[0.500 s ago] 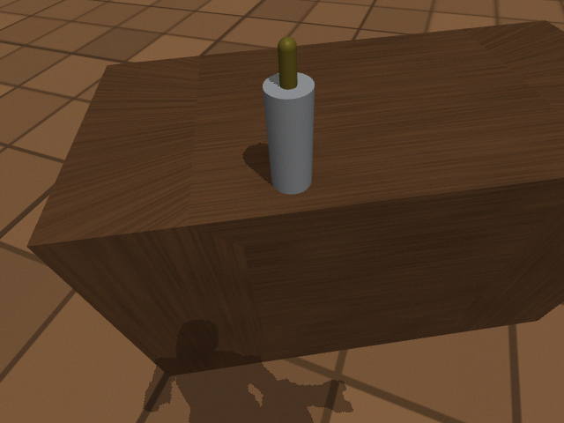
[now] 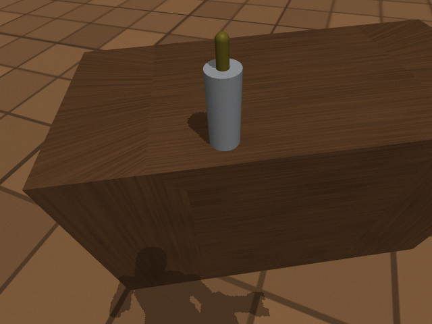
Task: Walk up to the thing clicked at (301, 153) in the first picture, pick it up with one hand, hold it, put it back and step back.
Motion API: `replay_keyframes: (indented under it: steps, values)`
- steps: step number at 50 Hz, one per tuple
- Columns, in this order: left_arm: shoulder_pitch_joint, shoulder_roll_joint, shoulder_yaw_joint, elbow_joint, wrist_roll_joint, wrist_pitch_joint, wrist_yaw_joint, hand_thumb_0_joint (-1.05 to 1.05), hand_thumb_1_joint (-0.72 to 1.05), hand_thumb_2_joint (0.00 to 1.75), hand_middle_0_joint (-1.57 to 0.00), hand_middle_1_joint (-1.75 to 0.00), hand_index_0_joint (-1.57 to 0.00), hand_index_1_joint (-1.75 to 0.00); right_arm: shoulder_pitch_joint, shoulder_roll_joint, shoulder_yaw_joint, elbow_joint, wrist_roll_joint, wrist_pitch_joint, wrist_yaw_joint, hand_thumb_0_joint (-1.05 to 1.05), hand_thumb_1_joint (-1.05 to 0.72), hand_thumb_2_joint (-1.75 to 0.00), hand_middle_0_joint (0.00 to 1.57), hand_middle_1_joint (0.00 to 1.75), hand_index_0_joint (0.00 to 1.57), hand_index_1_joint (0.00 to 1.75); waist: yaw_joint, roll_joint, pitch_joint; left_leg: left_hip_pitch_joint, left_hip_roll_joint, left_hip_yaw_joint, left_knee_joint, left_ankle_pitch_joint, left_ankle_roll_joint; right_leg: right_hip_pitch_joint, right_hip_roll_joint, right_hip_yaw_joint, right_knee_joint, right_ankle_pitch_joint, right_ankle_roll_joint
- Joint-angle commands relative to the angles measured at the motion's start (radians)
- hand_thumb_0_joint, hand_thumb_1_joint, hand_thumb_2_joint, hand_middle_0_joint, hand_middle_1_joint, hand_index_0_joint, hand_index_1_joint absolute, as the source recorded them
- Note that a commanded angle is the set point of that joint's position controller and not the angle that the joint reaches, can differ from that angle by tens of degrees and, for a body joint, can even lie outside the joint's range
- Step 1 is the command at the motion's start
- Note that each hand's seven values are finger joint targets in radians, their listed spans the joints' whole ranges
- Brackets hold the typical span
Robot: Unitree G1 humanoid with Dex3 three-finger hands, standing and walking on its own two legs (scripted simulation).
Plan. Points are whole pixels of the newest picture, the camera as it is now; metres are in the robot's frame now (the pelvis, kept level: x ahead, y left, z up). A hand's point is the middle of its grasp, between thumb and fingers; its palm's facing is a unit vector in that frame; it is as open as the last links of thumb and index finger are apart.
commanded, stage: stand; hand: right
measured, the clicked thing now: (223, 95) +0.51 +0.02 +0.15
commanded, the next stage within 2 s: walk up in 0.62 s
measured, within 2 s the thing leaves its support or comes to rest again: neither
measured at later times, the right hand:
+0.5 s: hand out of the picture +0.08 -0.25 -0.16, palm faces -0.04 +0.94 -0.33, open 7.4 cm
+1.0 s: hand out of the picture +0.12 -0.16 -0.18, palm faces -0.16 +0.92 -0.36, open 7.4 cm
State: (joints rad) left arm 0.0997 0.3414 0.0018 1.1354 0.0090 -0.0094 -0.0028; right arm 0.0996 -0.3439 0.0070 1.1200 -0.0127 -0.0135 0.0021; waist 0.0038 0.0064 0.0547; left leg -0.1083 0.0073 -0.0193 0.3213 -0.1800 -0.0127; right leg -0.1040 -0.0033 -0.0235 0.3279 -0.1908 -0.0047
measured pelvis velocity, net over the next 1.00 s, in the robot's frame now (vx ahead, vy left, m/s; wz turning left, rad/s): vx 0.01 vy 0.12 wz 0.12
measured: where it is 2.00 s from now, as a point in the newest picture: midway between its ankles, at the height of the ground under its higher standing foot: outside the picture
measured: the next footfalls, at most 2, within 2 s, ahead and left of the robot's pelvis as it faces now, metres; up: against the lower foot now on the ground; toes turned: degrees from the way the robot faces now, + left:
left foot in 0.96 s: +0.09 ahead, +0.28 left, +0.00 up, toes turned +8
right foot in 1.32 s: +0.14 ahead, +0.08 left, +0.00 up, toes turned +7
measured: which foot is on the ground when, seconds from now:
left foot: down 0.00-0.64, up 0.66-0.94, down 0.96-1.00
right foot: down 0.00-0.98, up 1.00-1.00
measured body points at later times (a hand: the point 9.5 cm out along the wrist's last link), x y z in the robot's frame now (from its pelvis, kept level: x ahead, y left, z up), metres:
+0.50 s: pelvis +0.01 +0.00 +0.00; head +0.02 +0.00 +0.45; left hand +0.08 +0.30 -0.13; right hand +0.08 -0.30 -0.14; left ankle +0.00 +0.13 -0.75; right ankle -0.01 -0.11 -0.75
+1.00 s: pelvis +0.01 +0.12 -0.04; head +0.05 +0.11 +0.41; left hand +0.01 +0.49 -0.13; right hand +0.13 -0.21 -0.15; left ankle +0.05 +0.28 -0.75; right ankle -0.01 -0.11 -0.74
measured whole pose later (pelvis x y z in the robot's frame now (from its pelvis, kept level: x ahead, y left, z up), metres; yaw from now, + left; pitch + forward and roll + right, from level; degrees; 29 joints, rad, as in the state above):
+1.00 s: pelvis +0.01 +0.12 -0.04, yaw +7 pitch -3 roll +0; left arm 0.26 0.49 0.09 0.95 0.04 -0.03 0.07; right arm 0.21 -0.44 -0.14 0.86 -0.07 0.09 0.12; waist 0.00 0.02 0.15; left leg -0.37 0.05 -0.04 0.72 -0.29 -0.03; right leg -0.20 -0.23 -0.05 0.71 -0.43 0.03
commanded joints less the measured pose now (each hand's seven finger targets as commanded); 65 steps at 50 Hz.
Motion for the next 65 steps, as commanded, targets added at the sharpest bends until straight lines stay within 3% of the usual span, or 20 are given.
replay_keyframes:
  steps: [1,22,30,31,32,33,35,37,42,44,48,49,50,51,52,55,58,61,63,65]
  values:
    - [-0.036,0.212,0.038,-0.06,0.0,-0.025,0.011,0.0,0.9,0.9,-0.2,-0.3,-0.2,-0.3,-0.033,-0.209,-0.037,-0.055,0.005,-0.019,-0.013,0.0,-0.9,-0.9,0.2,0.3,0.2,0.3,0.0,-0.002,-0.076,-0.006,0.117,-0.085,-0.044,0.108,0.036,0.01,-0.128,0.102,-0.061,0.118,-0.02]
    - [-0.027,0.214,0.036,-0.065,-0.001,-0.025,0.015,0.0,0.9,0.9,-0.2,-0.3,-0.2,-0.3,-0.02,-0.216,-0.036,-0.054,0.005,-0.02,-0.015,0.0,-0.9,-0.9,0.2,0.3,0.2,0.3,0.002,-0.006,-0.103,0.015,0.123,-0.083,-0.031,0.222,0.035,0.048,-0.135,0.092,-0.04,0.223,-0.02]
    - [-0.027,0.219,0.038,-0.065,-0.001,-0.024,0.014,0.0,0.9,0.9,-0.2,-0.3,-0.2,-0.3,-0.019,-0.214,-0.037,-0.053,0.005,-0.018,-0.015,0.0,-0.9,-0.9,0.2,0.3,0.2,0.3,0.0,-0.006,-0.069,0.008,0.119,-0.085,-0.046,0.156,0.032,0.016,-0.131,0.095,-0.064,0.149,-0.019]
    - [0.142,0.381,0.115,-0.053,-0.007,-0.044,0.053,0.0,0.9,0.9,-0.2,-0.3,-0.2,-0.3,-0.02,-0.316,-0.105,-0.132,-0.056,0.028,0.022,0.0,-0.9,-0.9,0.2,0.3,0.2,0.3,0.057,0.091,-0.053,-0.193,0.029,-0.036,0.164,0.108,0.058,0.177,-0.185,0.141,0.001,0.136,-0.067]
    - [0.231,0.423,0.137,-0.044,0.0,-0.047,0.075,0.0,0.9,0.9,-0.2,-0.3,-0.2,-0.3,-0.049,-0.253,-0.1,-0.176,-0.06,0.048,0.037,0.0,-0.9,-0.9,0.2,0.3,0.2,0.3,0.091,-0.031,-0.044,-0.358,-0.016,0.015,0.362,-0.193,0.034,0.244,-0.337,0.278,-0.058,0.173,-0.151]
    - [0.236,0.414,0.147,-0.069,0.014,-0.049,0.087,0.0,0.9,0.9,-0.2,-0.3,-0.2,-0.3,-0.046,-0.238,-0.102,-0.207,-0.072,0.067,0.044,0.0,-0.9,-0.9,0.2,0.3,0.2,0.3,0.089,-0.006,-0.03,-0.408,0.004,-0.078,0.535,-0.334,0.03,0.198,-0.44,0.35,-0.071,0.194,-0.208]
    - [0.143,0.39,0.149,-0.142,0.02,-0.055,0.097,0.0,0.9,0.9,-0.2,-0.3,-0.2,-0.3,-0.002,-0.241,-0.116,-0.24,-0.072,0.084,0.062,0.0,-0.9,-0.9,0.2,0.3,0.2,0.3,0.045,-0.029,-0.015,-0.449,0.048,-0.144,0.685,-0.341,0.033,0.085,-0.481,0.331,-0.071,0.161,-0.273]
    - [0.046,0.364,0.143,-0.194,0.023,-0.059,0.096,0.0,0.9,0.9,-0.2,-0.3,-0.2,-0.3,0.072,-0.252,-0.137,-0.252,-0.065,0.096,0.084,0.0,-0.9,-0.9,0.2,0.3,0.2,0.3,-0.017,-0.072,0.008,-0.41,0.071,-0.169,0.737,-0.282,0.016,-0.01,-0.415,0.232,-0.079,0.073,-0.245]
    - [0.146,0.37,0.15,-0.23,0.029,-0.065,0.093,0.0,0.9,0.9,-0.2,-0.3,-0.2,-0.3,0.012,-0.231,-0.152,-0.335,-0.062,0.1,0.111,0.0,-0.9,-0.9,0.2,0.3,0.2,0.3,0.041,-0.129,-0.002,-0.4,0.093,-0.092,0.529,-0.222,-0.009,0.038,-0.336,0.076,0.042,0.25,-0.209]
    - [0.135,0.385,0.151,-0.252,0.028,-0.063,0.087,0.0,0.9,0.9,-0.2,-0.3,-0.2,-0.3,0.03,-0.226,-0.16,-0.357,-0.059,0.093,0.117,0.0,-0.9,-0.9,0.2,0.3,0.2,0.3,0.027,-0.174,-0.017,-0.317,0.096,-0.057,0.44,-0.188,0.0,-0.02,-0.327,0.035,0.084,0.231,-0.19]
    - [0.1,0.359,0.138,-0.277,0.028,-0.04,0.082,0.0,0.9,0.9,-0.2,-0.3,-0.2,-0.3,0.246,-0.27,-0.203,-0.298,-0.052,0.081,0.108,0.0,-0.9,-0.9,0.2,0.3,0.2,0.3,-0.096,-0.057,-0.085,0.034,0.006,0.065,0.248,-0.074,0.037,-0.26,-0.198,-0.087,0.378,-0.051,-0.096]
    - [0.124,0.293,0.119,-0.291,0.028,-0.033,0.08,0.0,0.9,0.9,-0.2,-0.3,-0.2,-0.3,0.321,-0.33,-0.221,-0.282,-0.064,0.078,0.099,0.0,-0.9,-0.9,0.2,0.3,0.2,0.3,-0.141,0.116,-0.109,0.101,0.034,-0.029,0.168,-0.118,0.086,-0.346,-0.13,-0.139,0.613,-0.191,-0.064]
    - [0.147,0.225,0.1,-0.326,0.014,-0.029,0.078,0.0,0.9,0.9,-0.2,-0.3,-0.2,-0.3,0.326,-0.411,-0.228,-0.313,-0.072,0.073,0.085,0.0,-0.9,-0.9,0.2,0.3,0.2,0.3,-0.129,0.387,-0.065,0.058,0.223,-0.438,0.002,-0.114,0.165,-0.52,0.011,-0.113,0.811,-0.545,-0.019]
    - [0.119,0.288,0.105,-0.318,0.006,-0.029,0.088,0.0,0.9,0.9,-0.2,-0.3,-0.2,-0.3,0.277,-0.461,-0.227,-0.331,-0.039,0.065,0.082,0.0,-0.9,-0.9,0.2,0.3,0.2,0.3,-0.125,0.339,-0.073,-0.056,0.295,-0.626,-0.089,-0.262,0.265,-0.476,-0.006,0.0,0.858,-0.538,-0.036]
    - [0.105,0.322,0.103,-0.304,0.012,-0.034,0.089,0.0,0.9,0.9,-0.2,-0.3,-0.2,-0.3,0.241,-0.46,-0.224,-0.347,-0.028,0.067,0.077,0.0,-0.9,-0.9,0.2,0.3,0.2,0.3,-0.106,0.298,-0.016,-0.14,0.317,-0.66,-0.127,-0.396,0.299,-0.468,-0.037,0.024,0.897,-0.483,-0.047]
    - [0.234,0.309,0.103,-0.243,-0.008,-0.03,0.065,0.0,0.9,0.9,-0.2,-0.3,-0.2,-0.3,0.125,-0.323,-0.175,-0.385,-0.021,0.054,0.038,0.0,-0.9,-0.9,0.2,0.3,0.2,0.3,0.0,0.151,0.007,-0.139,0.185,-0.333,0.015,-0.243,0.214,-0.44,-0.11,0.064,0.802,-0.297,-0.045]
    - [0.211,0.267,0.103,-0.244,0.007,-0.027,0.035,0.0,0.9,0.9,-0.2,-0.3,-0.2,-0.3,0.165,-0.298,-0.156,-0.365,-0.007,0.018,0.025,0.0,-0.9,-0.9,0.2,0.3,0.2,0.3,-0.003,0.104,-0.022,-0.133,0.201,-0.348,0.01,-0.172,0.223,-0.344,-0.09,0.04,0.595,-0.271,-0.019]
    - [0.17,0.248,0.105,-0.261,0.016,-0.024,0.026,0.0,0.9,0.9,-0.2,-0.3,-0.2,-0.3,0.17,-0.288,-0.136,-0.358,0.001,-0.003,0.007,0.0,-0.9,-0.9,0.2,0.3,0.2,0.3,-0.004,0.058,-0.018,-0.191,0.26,-0.333,0.074,0.093,0.241,-0.237,-0.064,0.04,0.461,-0.261,-0.02]
    - [0.169,0.233,0.105,-0.265,0.017,-0.017,0.027,0.0,0.9,0.9,-0.2,-0.3,-0.2,-0.3,0.151,-0.274,-0.121,-0.358,0.007,-0.009,-0.004,0.0,-0.9,-0.9,0.2,0.3,0.2,0.3,0.005,0.061,-0.039,-0.238,0.256,-0.295,0.135,0.287,0.228,-0.14,-0.038,0.032,0.394,-0.209,-0.033]
    - [0.193,0.219,0.105,-0.255,0.018,-0.015,0.026,0.0,0.9,0.9,-0.2,-0.3,-0.2,-0.3,0.107,-0.258,-0.105,-0.362,0.018,-0.009,-0.012,0.0,-0.9,-0.9,0.2,0.3,0.2,0.3,0.039,0.059,-0.062,-0.28,0.219,-0.248,0.208,0.287,0.18,-0.021,-0.023,0.031,0.233,-0.057,-0.05]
